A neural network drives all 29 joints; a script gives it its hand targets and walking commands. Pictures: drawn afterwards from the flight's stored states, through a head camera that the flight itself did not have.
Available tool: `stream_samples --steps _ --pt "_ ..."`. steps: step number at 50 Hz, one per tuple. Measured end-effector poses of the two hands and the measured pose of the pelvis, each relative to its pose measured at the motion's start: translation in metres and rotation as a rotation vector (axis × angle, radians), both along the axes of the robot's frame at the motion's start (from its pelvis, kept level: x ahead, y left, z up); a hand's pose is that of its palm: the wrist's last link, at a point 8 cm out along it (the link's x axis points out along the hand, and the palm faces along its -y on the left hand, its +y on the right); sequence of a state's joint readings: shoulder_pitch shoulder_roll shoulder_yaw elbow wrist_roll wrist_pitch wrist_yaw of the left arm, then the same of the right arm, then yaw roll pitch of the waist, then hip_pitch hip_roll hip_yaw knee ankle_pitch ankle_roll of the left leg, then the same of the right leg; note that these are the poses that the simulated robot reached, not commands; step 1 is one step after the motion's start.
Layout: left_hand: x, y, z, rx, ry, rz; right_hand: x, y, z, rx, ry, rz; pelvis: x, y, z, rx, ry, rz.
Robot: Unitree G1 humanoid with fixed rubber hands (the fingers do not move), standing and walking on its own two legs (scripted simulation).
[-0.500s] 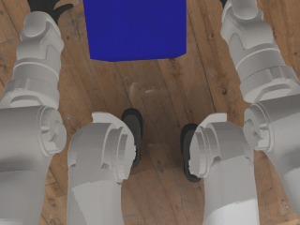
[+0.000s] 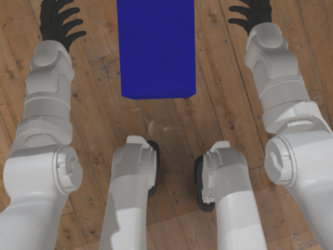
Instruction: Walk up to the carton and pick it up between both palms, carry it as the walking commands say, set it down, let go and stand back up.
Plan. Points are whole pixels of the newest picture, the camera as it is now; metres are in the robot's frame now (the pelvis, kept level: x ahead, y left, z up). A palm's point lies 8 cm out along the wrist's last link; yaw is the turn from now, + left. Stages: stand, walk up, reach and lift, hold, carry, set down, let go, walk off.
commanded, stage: set down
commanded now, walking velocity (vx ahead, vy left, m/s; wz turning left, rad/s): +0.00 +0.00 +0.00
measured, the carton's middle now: (158, 52) +0.56 +0.09 -0.36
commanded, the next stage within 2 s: let go in 0.88 s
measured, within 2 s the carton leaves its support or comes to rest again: neither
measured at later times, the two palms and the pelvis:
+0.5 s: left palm out of the picture +0.50 +0.28 +0.03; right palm out of the picture +0.54 -0.12 +0.03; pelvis +0.02 +0.00 +0.13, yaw +1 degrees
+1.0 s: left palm out of the picture +0.49 +0.27 +0.11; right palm out of the picture +0.53 -0.13 +0.11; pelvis +0.05 +0.01 +0.23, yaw +1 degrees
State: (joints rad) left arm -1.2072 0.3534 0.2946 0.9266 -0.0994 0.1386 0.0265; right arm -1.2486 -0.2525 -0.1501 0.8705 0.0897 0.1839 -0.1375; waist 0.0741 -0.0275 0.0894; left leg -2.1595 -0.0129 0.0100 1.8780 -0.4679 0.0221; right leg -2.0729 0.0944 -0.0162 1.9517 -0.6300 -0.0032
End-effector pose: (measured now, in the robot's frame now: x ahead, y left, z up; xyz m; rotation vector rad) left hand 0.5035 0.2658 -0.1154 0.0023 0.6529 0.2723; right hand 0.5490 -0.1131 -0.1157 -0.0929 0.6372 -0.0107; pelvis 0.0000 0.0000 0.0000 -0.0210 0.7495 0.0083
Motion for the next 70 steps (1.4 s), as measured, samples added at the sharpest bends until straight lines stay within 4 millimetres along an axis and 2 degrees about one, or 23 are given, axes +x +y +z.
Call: stream_samples --steps 15,36,42,49,52,55,62,70 --pt "0.0 0.008 0.092 -0.005 -0.015 -0.008 -0.003 -0.003 0.085 -0.002 -0.005 0.014 0.011 0.0 0.076 -0.001 0.044 0.009" --pt "-0.006 0.015 0.213 -0.008 -0.022 -0.022 -0.005 -0.008 0.21 -0.002 -0.007 0.019 0.034 0.008 0.19 -0.008 0.005 0.018" --pt "-0.004 0.013 0.23 0.001 -0.007 -0.035 -0.005 -0.007 0.225 -0.002 0.011 0.021 0.041 0.01 0.211 -0.009 0.004 0.02" --pt "-0.006 0.007 0.23 0.035 0.018 -0.088 -0.016 -0.01 0.226 -0.037 0.03 0.018 0.048 0.013 0.224 -0.014 -0.001 0.023" --pt "-0.018 0.006 0.231 0.058 0.046 -0.127 -0.032 -0.017 0.228 -0.067 0.043 0.003 0.054 0.014 0.231 -0.014 -0.016 0.025" --pt "-0.039 0.005 0.238 0.078 0.079 -0.16 -0.055 -0.024 0.235 -0.095 0.065 0.002 0.061 0.016 0.241 -0.011 -0.046 0.024" --pt "-0.098 0.009 0.278 0.09 0.128 -0.179 -0.109 -0.041 0.27 -0.102 0.105 0.013 0.079 0.017 0.268 0.003 -0.169 0.025" --pt "-0.15 0.001 0.318 0.077 0.14 -0.172 -0.157 -0.064 0.311 -0.085 0.117 0.019 0.093 0.013 0.292 0.018 -0.331 0.03"
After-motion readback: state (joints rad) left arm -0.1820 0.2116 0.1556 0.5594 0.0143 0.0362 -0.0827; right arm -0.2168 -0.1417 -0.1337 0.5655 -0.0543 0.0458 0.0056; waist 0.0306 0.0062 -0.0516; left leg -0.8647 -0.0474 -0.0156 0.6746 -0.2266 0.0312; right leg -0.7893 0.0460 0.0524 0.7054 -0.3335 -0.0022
